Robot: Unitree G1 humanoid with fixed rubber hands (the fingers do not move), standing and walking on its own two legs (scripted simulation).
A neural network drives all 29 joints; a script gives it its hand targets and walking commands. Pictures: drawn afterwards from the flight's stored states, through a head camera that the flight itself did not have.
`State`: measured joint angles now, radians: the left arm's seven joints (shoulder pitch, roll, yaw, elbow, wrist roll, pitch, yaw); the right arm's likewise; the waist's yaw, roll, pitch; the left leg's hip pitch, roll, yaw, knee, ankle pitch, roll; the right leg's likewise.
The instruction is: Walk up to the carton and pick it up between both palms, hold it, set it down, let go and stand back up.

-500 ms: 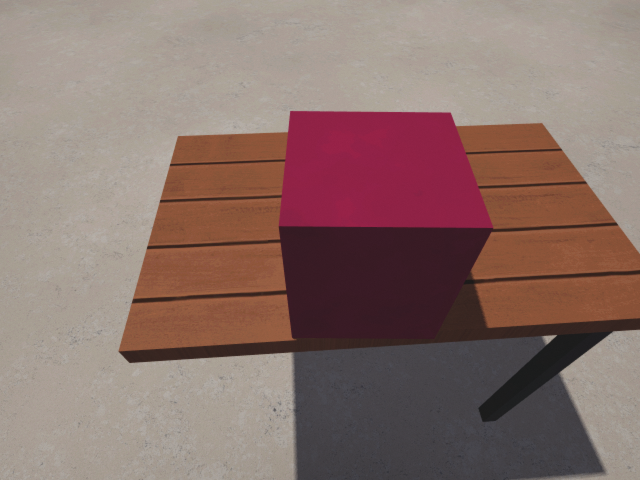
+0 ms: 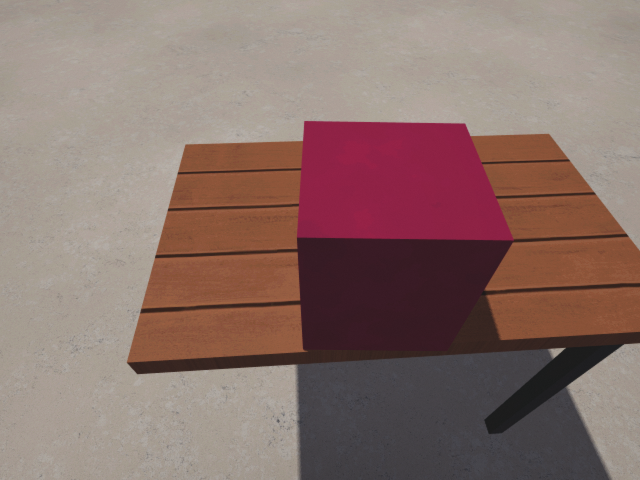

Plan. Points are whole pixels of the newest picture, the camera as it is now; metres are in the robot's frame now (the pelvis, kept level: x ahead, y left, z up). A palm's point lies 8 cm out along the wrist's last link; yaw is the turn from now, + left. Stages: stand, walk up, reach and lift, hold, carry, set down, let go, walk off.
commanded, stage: stand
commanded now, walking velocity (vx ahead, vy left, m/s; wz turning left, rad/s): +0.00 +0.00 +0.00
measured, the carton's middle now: (379, 242) +0.40 -0.06 +0.07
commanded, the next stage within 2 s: reach and lift in 0.82 s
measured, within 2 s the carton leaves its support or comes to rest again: neither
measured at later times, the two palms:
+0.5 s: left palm out of the picture -0.03 +0.21 -0.16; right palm out of the picture -0.04 -0.17 -0.15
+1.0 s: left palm out of the picture +0.12 +0.27 -0.17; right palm out of the picture +0.11 -0.25 -0.15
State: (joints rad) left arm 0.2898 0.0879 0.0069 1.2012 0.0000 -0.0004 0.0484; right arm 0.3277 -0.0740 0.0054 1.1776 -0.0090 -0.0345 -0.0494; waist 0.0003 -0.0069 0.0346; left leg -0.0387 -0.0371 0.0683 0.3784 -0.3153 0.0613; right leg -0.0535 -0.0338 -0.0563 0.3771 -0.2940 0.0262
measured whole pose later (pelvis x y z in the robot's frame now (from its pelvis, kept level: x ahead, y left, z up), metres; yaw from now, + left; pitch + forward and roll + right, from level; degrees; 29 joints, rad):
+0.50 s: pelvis +0.01 +0.02 +0.00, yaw +0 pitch -1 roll +0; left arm 0.29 0.09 0.00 1.21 0.00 0.01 0.05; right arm 0.36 -0.07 0.00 1.18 -0.01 -0.04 -0.06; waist -0.01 -0.01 0.04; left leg -0.03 -0.07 0.07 0.38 -0.33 0.09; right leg -0.05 -0.07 -0.06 0.40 -0.32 0.05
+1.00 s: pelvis -0.04 +0.02 -0.03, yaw +0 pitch +12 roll -2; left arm -0.18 0.31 -0.05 0.98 -0.16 0.36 0.06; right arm -0.12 -0.27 -0.02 0.90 0.13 0.35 -0.09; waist -0.03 -0.01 0.01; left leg -0.56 -0.03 0.08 0.77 -0.41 0.10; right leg -0.56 -0.05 -0.05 0.73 -0.37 0.03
